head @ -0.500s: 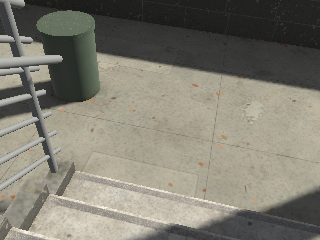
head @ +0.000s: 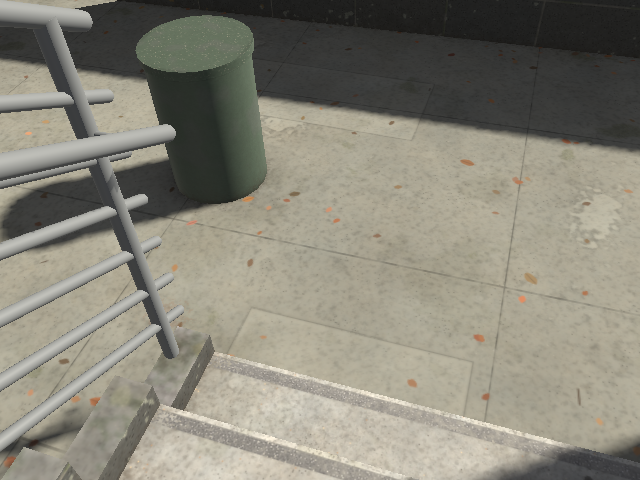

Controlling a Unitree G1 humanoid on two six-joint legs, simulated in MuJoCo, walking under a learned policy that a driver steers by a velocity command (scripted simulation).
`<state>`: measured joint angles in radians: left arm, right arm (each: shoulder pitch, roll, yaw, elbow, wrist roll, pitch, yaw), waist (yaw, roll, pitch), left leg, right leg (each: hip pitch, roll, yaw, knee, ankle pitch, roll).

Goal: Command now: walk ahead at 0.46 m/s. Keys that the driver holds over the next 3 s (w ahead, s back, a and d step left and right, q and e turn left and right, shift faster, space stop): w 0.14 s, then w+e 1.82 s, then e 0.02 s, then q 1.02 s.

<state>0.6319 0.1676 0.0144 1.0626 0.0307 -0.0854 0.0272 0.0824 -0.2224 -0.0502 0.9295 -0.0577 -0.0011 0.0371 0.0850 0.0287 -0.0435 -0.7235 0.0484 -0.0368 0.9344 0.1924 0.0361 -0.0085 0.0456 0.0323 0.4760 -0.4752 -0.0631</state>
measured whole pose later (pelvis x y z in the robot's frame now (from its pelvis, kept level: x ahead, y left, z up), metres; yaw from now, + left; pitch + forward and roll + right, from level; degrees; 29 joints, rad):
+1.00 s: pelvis +0.55 -0.01 -0.34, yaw -24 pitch -1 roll +0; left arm 0.35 0.19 0.04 1.01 0.01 -0.02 0.01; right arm 0.20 -0.21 -0.03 0.88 -0.06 -0.01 -0.03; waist 0.00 0.02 0.07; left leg -0.77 0.10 -0.03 1.35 -0.28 -0.03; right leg -0.32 0.12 0.00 0.67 -0.33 -0.12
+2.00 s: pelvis +1.06 -0.27 -0.63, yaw -56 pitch -1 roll +3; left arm -0.13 0.18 0.01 0.89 0.05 -0.04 -0.05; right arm 0.71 -0.13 0.00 1.12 -0.05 -0.06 -0.04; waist -0.15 -0.05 0.06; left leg 0.07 0.00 0.25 1.17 -0.73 0.01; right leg -0.36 0.01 -0.13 0.37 0.37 -0.16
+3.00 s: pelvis +1.20 -0.46 -0.66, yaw -33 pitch +2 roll +1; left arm 0.25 0.23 0.04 0.81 0.03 0.00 0.05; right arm 0.22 -0.30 -0.11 0.80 -0.04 0.05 0.03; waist -0.01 0.07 0.00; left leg -0.58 -0.11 -0.09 1.12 -0.36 -0.01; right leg -0.23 0.01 -0.04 0.44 -0.23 -0.05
